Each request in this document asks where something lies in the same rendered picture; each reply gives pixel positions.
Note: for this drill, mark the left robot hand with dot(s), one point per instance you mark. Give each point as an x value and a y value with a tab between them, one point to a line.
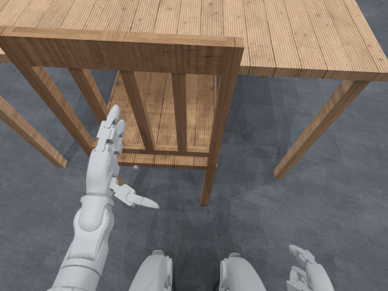
103	164

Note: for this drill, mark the table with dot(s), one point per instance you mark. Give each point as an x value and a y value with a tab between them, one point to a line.
325	39

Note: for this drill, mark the robot thigh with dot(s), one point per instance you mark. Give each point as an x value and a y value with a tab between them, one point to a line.
154	274
237	274

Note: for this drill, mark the right robot thigh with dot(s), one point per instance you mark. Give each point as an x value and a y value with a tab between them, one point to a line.
237	274

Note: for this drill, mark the chair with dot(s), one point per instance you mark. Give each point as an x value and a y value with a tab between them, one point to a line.
165	88

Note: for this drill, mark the right robot hand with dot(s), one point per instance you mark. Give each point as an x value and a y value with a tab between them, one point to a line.
314	279

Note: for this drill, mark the left robot thigh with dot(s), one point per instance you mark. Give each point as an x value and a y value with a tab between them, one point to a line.
154	274

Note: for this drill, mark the left robot forearm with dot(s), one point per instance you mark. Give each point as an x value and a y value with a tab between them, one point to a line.
83	264

